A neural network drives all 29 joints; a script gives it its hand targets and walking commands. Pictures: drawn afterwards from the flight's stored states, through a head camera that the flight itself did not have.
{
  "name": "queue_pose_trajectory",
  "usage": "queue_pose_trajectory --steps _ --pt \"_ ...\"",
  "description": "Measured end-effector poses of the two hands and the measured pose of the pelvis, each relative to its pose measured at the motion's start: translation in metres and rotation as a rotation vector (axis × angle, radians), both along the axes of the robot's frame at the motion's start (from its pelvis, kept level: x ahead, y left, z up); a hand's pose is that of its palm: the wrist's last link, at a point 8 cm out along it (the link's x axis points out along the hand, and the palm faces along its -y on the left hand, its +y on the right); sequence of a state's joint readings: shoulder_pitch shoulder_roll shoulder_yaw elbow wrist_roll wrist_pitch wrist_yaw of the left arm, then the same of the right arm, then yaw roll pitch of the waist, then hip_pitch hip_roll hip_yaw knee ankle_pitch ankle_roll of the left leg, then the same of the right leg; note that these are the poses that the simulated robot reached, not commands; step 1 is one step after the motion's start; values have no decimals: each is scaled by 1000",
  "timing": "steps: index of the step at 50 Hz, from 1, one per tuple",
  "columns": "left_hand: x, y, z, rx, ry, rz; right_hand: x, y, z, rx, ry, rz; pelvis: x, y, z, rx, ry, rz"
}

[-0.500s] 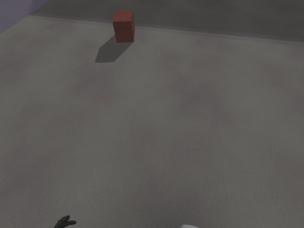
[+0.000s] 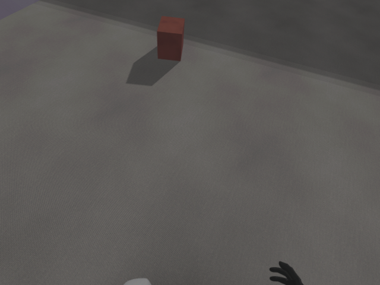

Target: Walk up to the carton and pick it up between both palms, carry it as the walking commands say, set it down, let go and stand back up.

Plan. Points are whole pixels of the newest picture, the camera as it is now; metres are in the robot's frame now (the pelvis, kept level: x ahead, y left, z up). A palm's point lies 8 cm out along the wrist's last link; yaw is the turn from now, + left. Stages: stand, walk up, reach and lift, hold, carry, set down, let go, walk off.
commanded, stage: walk up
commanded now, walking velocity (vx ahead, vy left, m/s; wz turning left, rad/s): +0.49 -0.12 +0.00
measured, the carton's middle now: (171, 38) +2.12 +0.23 -0.64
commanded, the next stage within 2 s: none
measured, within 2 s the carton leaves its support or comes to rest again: neither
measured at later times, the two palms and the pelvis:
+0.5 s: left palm (130, 178) +0.38 +0.18 -0.11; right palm out of the picture +0.16 -0.30 -0.15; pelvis +0.23 -0.06 -0.01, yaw +1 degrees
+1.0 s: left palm (101, 192) +0.34 +0.25 -0.13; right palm (254, 125) +0.63 -0.21 -0.11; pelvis +0.46 +0.02 -0.01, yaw +0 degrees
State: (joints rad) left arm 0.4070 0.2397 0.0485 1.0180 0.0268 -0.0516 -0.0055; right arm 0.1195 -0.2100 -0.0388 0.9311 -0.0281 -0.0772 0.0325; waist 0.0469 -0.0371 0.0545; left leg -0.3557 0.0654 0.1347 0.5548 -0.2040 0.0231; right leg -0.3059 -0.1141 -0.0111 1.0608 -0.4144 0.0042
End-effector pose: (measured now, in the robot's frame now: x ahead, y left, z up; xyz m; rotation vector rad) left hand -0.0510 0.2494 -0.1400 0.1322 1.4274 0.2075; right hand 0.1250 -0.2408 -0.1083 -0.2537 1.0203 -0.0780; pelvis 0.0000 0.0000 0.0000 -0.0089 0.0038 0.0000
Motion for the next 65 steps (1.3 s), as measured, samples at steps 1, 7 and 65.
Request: queue_pose_trajectory --steps 1,7,65 --pt "27 4 1 -4 -40 -22 -12 -3 2 -12 37 -31 8 2 4 -3 -3 0" --pt "167 9 11 -37 -213 -117 -73 -8 12 -42 244 -177 58 7 18 -17 -20 15" --pt "734 25 18 -60 -269 -147 402 31 11 -21 366 -239 588 33 20 -17 -19 23"
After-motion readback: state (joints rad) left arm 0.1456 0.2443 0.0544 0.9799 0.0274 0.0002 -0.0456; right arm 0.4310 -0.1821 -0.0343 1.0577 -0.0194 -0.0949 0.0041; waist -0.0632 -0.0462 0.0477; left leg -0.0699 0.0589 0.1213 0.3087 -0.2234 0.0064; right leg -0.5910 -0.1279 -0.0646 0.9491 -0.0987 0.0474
